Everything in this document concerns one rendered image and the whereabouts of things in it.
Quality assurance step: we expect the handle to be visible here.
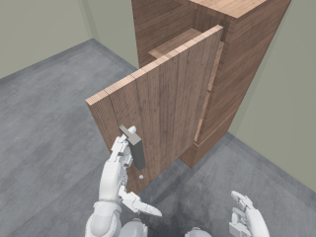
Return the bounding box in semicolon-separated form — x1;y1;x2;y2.
118;125;146;171

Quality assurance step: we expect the robot left hand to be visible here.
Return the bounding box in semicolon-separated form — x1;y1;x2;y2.
99;126;162;218

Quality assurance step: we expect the robot left thigh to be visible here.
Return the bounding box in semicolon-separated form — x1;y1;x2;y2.
118;221;148;237

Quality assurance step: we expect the robot right hand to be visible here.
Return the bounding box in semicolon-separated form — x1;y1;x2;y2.
229;191;270;237

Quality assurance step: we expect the robot left forearm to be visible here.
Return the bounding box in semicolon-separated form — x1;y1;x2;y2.
85;200;122;237

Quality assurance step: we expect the cupboard door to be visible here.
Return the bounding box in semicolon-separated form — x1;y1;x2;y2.
85;25;223;195

